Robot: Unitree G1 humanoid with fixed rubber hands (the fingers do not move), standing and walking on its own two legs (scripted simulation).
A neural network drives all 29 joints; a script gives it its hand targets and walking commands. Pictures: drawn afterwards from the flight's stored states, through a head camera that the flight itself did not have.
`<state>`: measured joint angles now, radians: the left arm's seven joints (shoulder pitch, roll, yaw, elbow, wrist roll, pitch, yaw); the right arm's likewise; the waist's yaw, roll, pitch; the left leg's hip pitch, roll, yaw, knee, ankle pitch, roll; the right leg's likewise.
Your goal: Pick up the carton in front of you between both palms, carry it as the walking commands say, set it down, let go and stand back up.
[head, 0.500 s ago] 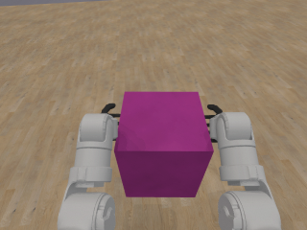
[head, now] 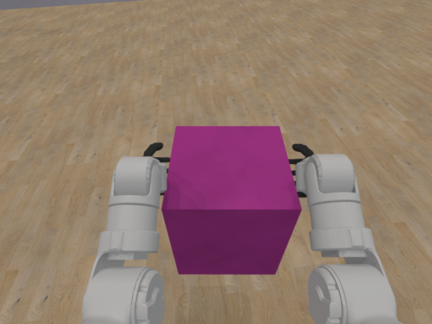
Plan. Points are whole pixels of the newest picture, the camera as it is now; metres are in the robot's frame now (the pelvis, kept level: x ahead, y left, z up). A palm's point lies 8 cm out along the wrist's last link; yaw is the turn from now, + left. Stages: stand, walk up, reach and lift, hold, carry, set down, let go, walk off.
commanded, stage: carry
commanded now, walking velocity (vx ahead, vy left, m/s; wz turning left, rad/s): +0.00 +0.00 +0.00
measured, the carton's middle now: (227, 202) +0.38 -0.01 +0.03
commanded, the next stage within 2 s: none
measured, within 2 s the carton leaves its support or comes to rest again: neither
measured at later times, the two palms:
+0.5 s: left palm (149, 176) +0.35 +0.13 +0.14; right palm (309, 176) +0.35 -0.15 +0.13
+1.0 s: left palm (149, 173) +0.36 +0.13 +0.15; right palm (308, 173) +0.36 -0.15 +0.13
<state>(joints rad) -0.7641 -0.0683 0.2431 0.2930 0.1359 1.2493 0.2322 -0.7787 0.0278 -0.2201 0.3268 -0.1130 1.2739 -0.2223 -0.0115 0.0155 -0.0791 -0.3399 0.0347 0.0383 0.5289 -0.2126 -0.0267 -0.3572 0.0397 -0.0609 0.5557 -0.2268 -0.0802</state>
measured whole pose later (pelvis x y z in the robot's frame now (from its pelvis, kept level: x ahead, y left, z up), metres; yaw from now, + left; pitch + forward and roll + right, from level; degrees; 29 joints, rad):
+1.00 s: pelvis +0.01 +0.00 +0.00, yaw +0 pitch +2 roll +1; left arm -0.77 -0.07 0.24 0.31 0.14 1.25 0.24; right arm -0.78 0.03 -0.23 0.34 -0.13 1.28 -0.21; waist 0.00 0.01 -0.09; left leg -0.34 0.04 0.04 0.53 -0.22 -0.03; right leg -0.35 0.04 -0.06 0.55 -0.23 -0.08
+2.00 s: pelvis +0.01 +0.00 +0.00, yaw +0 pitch +2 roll +1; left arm -0.78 -0.07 0.24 0.32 0.14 1.25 0.25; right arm -0.78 0.03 -0.24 0.35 -0.13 1.27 -0.21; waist 0.00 0.01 -0.09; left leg -0.33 0.04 0.04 0.53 -0.23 -0.03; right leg -0.35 0.04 -0.06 0.56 -0.24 -0.08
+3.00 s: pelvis +0.01 +0.00 +0.00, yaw +0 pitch +2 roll +1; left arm -0.78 -0.07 0.25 0.33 0.14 1.25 0.25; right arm -0.79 0.03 -0.24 0.36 -0.13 1.27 -0.22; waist 0.00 0.01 -0.10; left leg -0.33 0.04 0.04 0.54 -0.23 -0.03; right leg -0.35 0.04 -0.06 0.56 -0.25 -0.08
